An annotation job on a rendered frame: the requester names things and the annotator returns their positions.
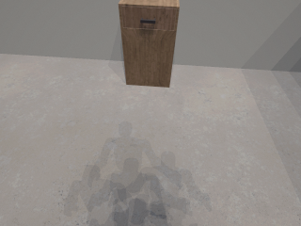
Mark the handle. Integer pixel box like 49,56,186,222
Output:
140,18,156,24

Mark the cabinet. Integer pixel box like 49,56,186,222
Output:
119,0,180,88

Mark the drawer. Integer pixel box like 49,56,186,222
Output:
121,6,176,30

